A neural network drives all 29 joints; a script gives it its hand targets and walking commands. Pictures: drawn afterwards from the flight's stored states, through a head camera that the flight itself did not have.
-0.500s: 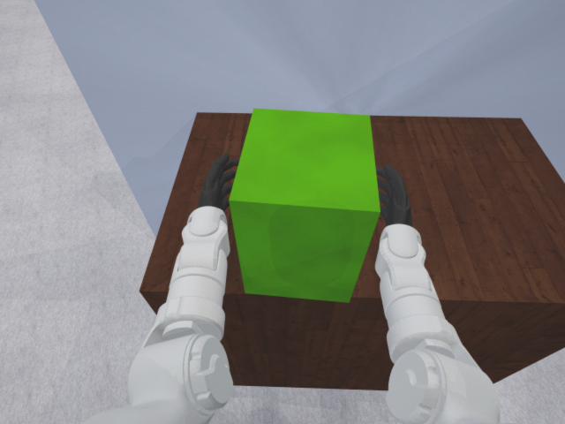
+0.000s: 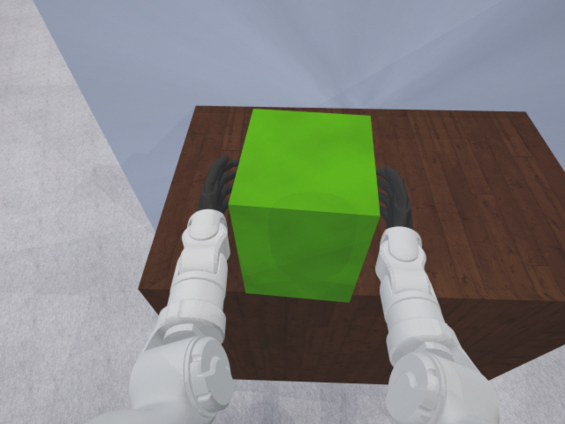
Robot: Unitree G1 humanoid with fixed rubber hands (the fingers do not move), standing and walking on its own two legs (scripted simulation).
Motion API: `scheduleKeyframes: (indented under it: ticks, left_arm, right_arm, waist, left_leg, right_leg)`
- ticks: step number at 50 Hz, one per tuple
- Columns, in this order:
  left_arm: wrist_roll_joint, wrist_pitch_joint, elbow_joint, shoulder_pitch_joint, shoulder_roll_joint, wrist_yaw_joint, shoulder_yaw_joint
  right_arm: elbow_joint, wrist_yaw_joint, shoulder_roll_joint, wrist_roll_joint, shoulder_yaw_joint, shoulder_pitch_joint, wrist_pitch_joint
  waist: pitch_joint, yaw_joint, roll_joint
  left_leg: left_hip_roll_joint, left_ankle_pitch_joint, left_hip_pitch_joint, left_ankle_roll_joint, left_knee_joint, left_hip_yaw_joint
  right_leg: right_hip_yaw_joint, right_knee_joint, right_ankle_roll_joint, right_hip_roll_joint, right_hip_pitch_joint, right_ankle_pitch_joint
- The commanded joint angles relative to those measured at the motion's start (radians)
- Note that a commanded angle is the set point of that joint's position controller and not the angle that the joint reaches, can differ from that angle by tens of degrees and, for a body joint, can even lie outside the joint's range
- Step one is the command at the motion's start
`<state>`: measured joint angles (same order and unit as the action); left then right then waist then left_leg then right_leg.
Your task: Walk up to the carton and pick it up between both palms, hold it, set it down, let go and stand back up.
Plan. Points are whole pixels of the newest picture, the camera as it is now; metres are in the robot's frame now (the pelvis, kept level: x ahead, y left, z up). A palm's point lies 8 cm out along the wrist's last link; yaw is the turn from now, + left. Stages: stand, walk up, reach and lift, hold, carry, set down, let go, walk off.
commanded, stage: set down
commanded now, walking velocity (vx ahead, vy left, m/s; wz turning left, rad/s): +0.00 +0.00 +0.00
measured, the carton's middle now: (303, 210) +0.42 +0.00 +0.03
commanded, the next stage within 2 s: none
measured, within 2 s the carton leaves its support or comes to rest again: neither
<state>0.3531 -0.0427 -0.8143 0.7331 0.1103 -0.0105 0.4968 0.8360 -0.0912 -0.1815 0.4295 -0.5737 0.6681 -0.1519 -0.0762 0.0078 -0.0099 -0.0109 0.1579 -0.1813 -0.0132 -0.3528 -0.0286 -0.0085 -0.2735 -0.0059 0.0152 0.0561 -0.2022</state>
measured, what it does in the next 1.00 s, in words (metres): stands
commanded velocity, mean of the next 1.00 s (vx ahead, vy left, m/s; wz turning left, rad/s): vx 0.00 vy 0.00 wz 0.00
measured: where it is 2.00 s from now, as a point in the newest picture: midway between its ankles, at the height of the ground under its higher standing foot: outside the picture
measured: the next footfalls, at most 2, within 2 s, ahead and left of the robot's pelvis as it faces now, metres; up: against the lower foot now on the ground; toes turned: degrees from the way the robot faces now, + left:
none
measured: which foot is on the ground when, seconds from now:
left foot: down 0.00-1.00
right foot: down 0.00-1.00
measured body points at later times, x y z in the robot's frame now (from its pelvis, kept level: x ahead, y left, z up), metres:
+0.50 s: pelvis +0.00 +0.00 +0.00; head +0.03 +0.01 +0.45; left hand +0.41 +0.14 +0.07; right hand +0.39 -0.13 +0.06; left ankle +0.02 +0.11 -0.75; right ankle -0.04 -0.12 -0.75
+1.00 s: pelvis +0.00 +0.01 -0.01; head +0.06 +0.03 +0.44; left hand +0.43 +0.17 +0.03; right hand +0.41 -0.14 +0.03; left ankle +0.02 +0.11 -0.75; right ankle -0.04 -0.12 -0.75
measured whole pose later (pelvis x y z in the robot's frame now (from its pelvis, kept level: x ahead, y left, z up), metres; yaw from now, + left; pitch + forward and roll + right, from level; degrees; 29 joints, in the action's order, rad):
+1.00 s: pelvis +0.00 +0.01 -0.01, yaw -1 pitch +12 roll -2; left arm 0.19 0.14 -1.02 0.73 -0.05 0.12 0.26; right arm 1.08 -0.16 0.02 -0.04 -0.20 0.70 -0.25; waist 0.09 -0.01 -0.01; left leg -0.02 0.18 -0.47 -0.01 -0.45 -0.03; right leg -0.01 -0.32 -0.01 0.02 0.33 -0.20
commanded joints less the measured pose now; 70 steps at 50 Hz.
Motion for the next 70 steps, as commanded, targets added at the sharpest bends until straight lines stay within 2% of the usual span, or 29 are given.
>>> scheduleKeyframes:
  ticks: [1, 6, 7, 12, 21, 25, 26, 28, 30, 32, 35, 39, 43, 44, 45, 49, 50, 52, 53, 54, 55, 57, 58, 61, 62, 63, 64, 65, 70]
  left_arm:
    - [0.136, 0.058, -0.081, 0.458, 0.394, -0.126, -0.107]
    - [0.125, 0.076, -0.063, 0.470, 0.397, -0.127, -0.122]
    - [0.136, 0.071, -0.078, 0.459, 0.391, -0.129, -0.118]
    - [0.132, 0.080, -0.085, 0.437, 0.388, -0.129, -0.095]
    - [0.124, 0.086, -0.041, 0.432, 0.335, -0.114, -0.131]
    - [0.087, 0.103, -0.040, 0.413, 0.001, -0.041, -0.044]
    - [0.055, 0.108, -0.021, 0.435, -0.093, -0.008, -0.066]
    - [-0.034, 0.110, 0.001, 0.421, -0.260, 0.055, -0.113]
    - [-0.118, 0.126, -0.029, 0.524, -0.182, 0.098, -0.222]
    - [-0.195, 0.171, -0.056, 0.524, -0.228, 0.114, -0.272]
    - [-0.243, 0.223, -0.120, 0.570, -0.216, 0.121, -0.313]
    - [-0.279, 0.257, -0.185, 0.579, -0.253, 0.128, -0.331]
    - [-0.299, 0.262, -0.056, 0.436, -0.216, 0.149, -0.402]
    - [-0.310, 0.252, -0.055, 0.449, -0.235, 0.150, -0.410]
    - [-0.304, 0.242, -0.079, 0.405, -0.250, 0.145, -0.373]
    - [-0.303, 0.222, -0.069, 0.314, -0.237, 0.126, -0.392]
    - [-0.301, 0.244, -0.004, 0.328, -0.247, 0.122, -0.377]
    - [-0.314, 0.247, 0.037, 0.272, -0.243, 0.120, -0.409]
    - [-0.303, 0.242, 0.090, 0.169, -0.233, 0.114, -0.388]
    - [-0.326, 0.240, 0.084, 0.214, -0.247, 0.108, -0.417]
    - [-0.321, 0.236, 0.096, 0.177, -0.250, 0.106, -0.420]
    - [-0.339, 0.237, 0.155, 0.105, -0.246, 0.095, -0.417]
    - [-0.332, 0.245, 0.208, 0.111, -0.259, 0.098, -0.411]
    - [-0.358, 0.246, 0.269, 0.023, -0.254, 0.084, -0.437]
    - [-0.356, 0.260, 0.340, 0.064, -0.287, 0.084, -0.444]
    - [-0.366, 0.256, 0.302, 0.064, -0.320, 0.077, -0.416]
    - [-0.377, 0.262, 0.292, 0.126, -0.303, 0.074, -0.459]
    - [-0.388, 0.265, 0.360, -0.023, -0.286, 0.069, -0.451]
    - [-0.459, 0.265, 0.303, 0.157, -0.342, 0.083, -0.486]
  right_arm:
    - [-0.052, 0.142, -0.454, 0.100, 0.196, 0.531, -0.052]
    - [-0.094, 0.141, -0.457, 0.108, 0.211, 0.541, -0.074]
    - [-0.074, 0.139, -0.438, 0.111, 0.178, 0.531, -0.067]
    - [-0.085, 0.140, -0.462, 0.110, 0.206, 0.505, -0.063]
    - [-0.013, 0.135, -0.366, 0.099, 0.155, 0.441, -0.051]
    - [-0.065, 0.072, -0.041, 0.024, 0.117, 0.405, -0.059]
    - [-0.053, 0.041, 0.071, -0.016, 0.104, 0.412, -0.060]
    - [-0.029, -0.014, 0.244, -0.134, 0.185, 0.389, -0.055]
    - [0.076, -0.048, 0.180, -0.221, 0.242, 0.459, -0.058]
    - [0.003, -0.058, 0.221, -0.280, 0.300, 0.514, -0.091]
    - [0.069, -0.076, 0.216, -0.327, 0.331, 0.562, -0.126]
    - [0.137, -0.076, 0.301, -0.393, 0.367, 0.561, -0.148]
    - [0.144, -0.059, 0.364, -0.480, 0.399, 0.457, -0.174]
    - [0.153, -0.062, 0.391, -0.480, 0.380, 0.445, -0.164]
    - [0.159, -0.059, 0.395, -0.513, 0.421, 0.424, -0.158]
    - [0.158, -0.055, 0.427, -0.542, 0.447, 0.362, -0.173]
    - [0.095, -0.050, 0.411, -0.558, 0.478, 0.354, -0.182]
    - [0.090, -0.039, 0.442, -0.598, 0.492, 0.316, -0.190]
    - [0.043, -0.037, 0.440, -0.612, 0.529, 0.234, -0.208]
    - [0.063, -0.046, 0.456, -0.591, 0.490, 0.266, -0.202]
    - [0.050, -0.047, 0.464, -0.584, 0.500, 0.219, -0.215]
    - [-0.068, -0.043, 0.458, -0.629, 0.558, 0.184, -0.229]
    - [-0.054, -0.046, 0.457, -0.632, 0.565, 0.180, -0.226]
    - [-0.181, -0.037, 0.463, -0.672, 0.590, 0.104, -0.225]
    - [-0.204, -0.035, 0.483, -0.665, 0.564, 0.105, -0.210]
    - [-0.233, -0.036, 0.479, -0.671, 0.583, 0.138, -0.199]
    - [-0.211, -0.029, 0.478, -0.662, 0.568, 0.169, -0.174]
    - [-0.323, -0.029, 0.461, -0.681, 0.608, 0.064, -0.187]
    - [-0.323, -0.005, 0.482, -0.665, 0.581, 0.209, -0.085]
  waist:
    - [0.445, 0.008, -0.054]
    - [0.509, 0.007, -0.060]
    - [0.458, -0.021, -0.036]
    - [0.475, -0.002, -0.085]
    - [0.420, -0.038, -0.003]
    - [0.452, -0.007, -0.057]
    - [0.453, -0.037, -0.016]
    - [0.489, -0.022, -0.002]
    - [0.495, -0.052, 0.020]
    - [0.681, -0.028, 0.007]
    - [0.801, -0.051, 0.035]
    - [0.876, -0.031, 0.073]
    - [0.912, -0.022, 0.145]
    - [0.919, -0.052, 0.142]
    - [0.865, -0.006, 0.123]
    - [0.808, -0.033, 0.117]
    - [0.876, 0.005, 0.110]
    - [0.855, -0.023, 0.146]
    - [0.861, 0.002, 0.135]
    - [0.854, -0.039, 0.142]
    - [0.826, -0.032, 0.169]
    - [0.829, -0.021, 0.104]
    - [0.817, -0.022, 0.146]
    - [0.812, -0.018, 0.101]
    - [0.844, -0.049, 0.120]
    - [0.799, -0.017, 0.089]
    - [0.751, -0.045, 0.100]
    - [0.801, -0.025, 0.060]
    - [0.660, -0.019, 0.051]
  left_leg:
    - [-0.006, -0.261, 0.162, 0.001, 0.047, -0.111]
    - [-0.004, -0.262, 0.121, 0.003, 0.048, -0.103]
    - [0.001, -0.247, 0.125, 0.002, 0.054, -0.096]
    - [-0.003, -0.231, 0.114, -0.016, 0.051, -0.097]
    - [-0.017, -0.307, 0.179, 0.016, 0.022, -0.083]
    - [-0.004, -0.286, 0.149, 0.001, 0.017, -0.095]
    - [-0.010, -0.291, 0.143, 0.012, 0.010, -0.085]
    - [-0.011, -0.324, 0.124, 0.023, -0.023, -0.090]
    - [-0.023, -0.324, 0.105, 0.040, -0.067, -0.064]
    - [-0.009, -0.359, 0.094, 0.042, -0.118, -0.063]
    - [-0.006, -0.422, 0.056, 0.067, -0.170, -0.045]
    - [-0.019, -0.573, 0.151, 0.096, -0.217, -0.039]
    - [-0.051, -0.785, 0.302, 0.138, -0.256, 0.011]
    - [-0.052, -0.772, 0.322, 0.136, -0.254, 0.013]
    - [-0.049, -0.758, 0.300, 0.131, -0.247, 0.002]
    - [-0.040, -0.778, 0.309, 0.129, -0.241, 0.008]
    - [-0.042, -0.817, 0.316, 0.131, -0.244, 0.003]
    - [-0.041, -0.813, 0.348, 0.142, -0.232, 0.013]
    - [-0.044, -0.885, 0.389, 0.140, -0.246, 0.017]
    - [-0.034, -0.844, 0.361, 0.133, -0.239, 0.022]
    - [-0.039, -0.872, 0.395, 0.138, -0.239, 0.035]
    - [-0.031, -0.908, 0.393, 0.119, -0.247, 0.030]
    - [-0.030, -0.911, 0.408, 0.122, -0.246, 0.041]
    - [-0.016, -0.814, 0.364, 0.112, -0.221, 0.026]
    - [-0.007, -0.760, 0.354, 0.114, -0.203, 0.027]
    - [-0.001, -0.692, 0.308, 0.098, -0.182, 0.012]
    - [0.006, -0.589, 0.286, 0.095, -0.166, 0.011]
    - [0.003, -0.624, 0.319, 0.084, -0.167, 0.013]
    - [0.005, -0.275, 0.209, 0.059, -0.103, -0.007]
  right_leg:
    - [0.110, -0.010, -0.070, 0.001, -0.012, 0.336]
    - [0.101, -0.027, -0.079, -0.004, -0.034, 0.400]
    - [0.107, -0.018, -0.076, -0.005, -0.044, 0.356]
    - [0.097, -0.019, -0.085, -0.007, -0.025, 0.378]
    - [0.123, -0.012, -0.062, 0.016, 0.101, 0.263]
    - [0.086, -0.023, -0.065, 0.018, 0.040, 0.322]
    - [0.095, -0.025, -0.057, 0.021, 0.064, 0.288]
    - [0.088, -0.039, -0.051, 0.034, 0.057, 0.337]
    - [0.097, -0.038, -0.033, 0.043, 0.187, 0.269]
    - [0.065, -0.068, -0.031, 0.034, 0.156, 0.396]
    - [0.060, -0.111, -0.034, 0.029, 0.191, 0.480]
    - [0.075, -0.101, -0.014, 0.057, 0.296, 0.454]
    - [0.094, -0.087, 0.018, 0.088, 0.401, 0.398]
    - [0.097, -0.061, 0.022, 0.091, 0.424, 0.388]
    - [0.083, -0.060, 0.022, 0.088, 0.388, 0.383]
    - [0.088, -0.067, 0.013, 0.090, 0.345, 0.457]
    - [0.081, -0.070, 0.005, 0.086, 0.335, 0.462]
    - [0.093, -0.065, 0.015, 0.089, 0.316, 0.454]
    - [0.084, -0.069, 0.013, 0.090, 0.288, 0.530]
    - [0.083, -0.067, 0.007, 0.087, 0.320, 0.512]
    - [0.091, -0.069, 0.005, 0.089, 0.353, 0.484]
    - [0.079, -0.081, -0.011, 0.081, 0.294, 0.583]
    - [0.076, -0.086, -0.011, 0.078, 0.335, 0.536]
    - [0.066, -0.072, -0.009, 0.072, 0.201, 0.574]
    - [0.070, -0.068, -0.007, 0.074, 0.201, 0.518]
    - [0.058, -0.057, -0.017, 0.063, 0.192, 0.501]
    - [0.064, -0.061, -0.017, 0.052, 0.188, 0.429]
    - [0.061, -0.072, -0.019, 0.054, 0.135, 0.517]
    - [0.053, -0.061, -0.009, 0.029, 0.243, 0.194]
